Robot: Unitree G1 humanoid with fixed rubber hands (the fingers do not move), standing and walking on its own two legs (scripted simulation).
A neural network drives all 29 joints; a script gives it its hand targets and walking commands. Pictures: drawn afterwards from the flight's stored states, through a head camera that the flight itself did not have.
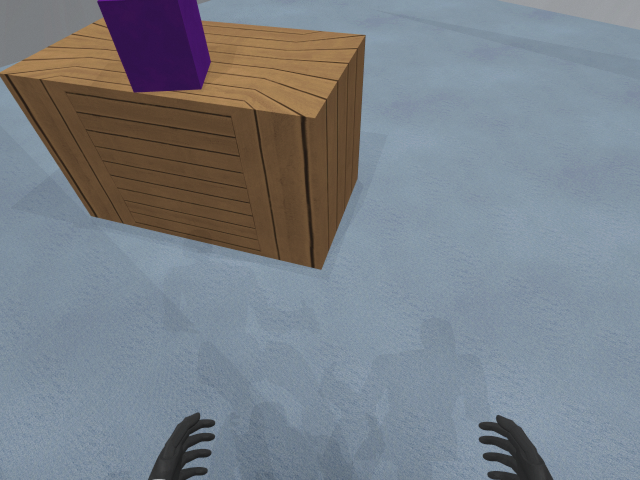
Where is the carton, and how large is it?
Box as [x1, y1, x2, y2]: [97, 0, 210, 92]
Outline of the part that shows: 97,1 134,92 201,88 210,60 196,0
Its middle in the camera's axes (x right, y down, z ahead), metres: -0.48 -0.64 +1.18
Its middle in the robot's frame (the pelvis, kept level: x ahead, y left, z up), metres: +1.30 +0.53 +0.04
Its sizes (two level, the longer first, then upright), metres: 0.210 0.200 0.250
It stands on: a pedestal, 0.68 m high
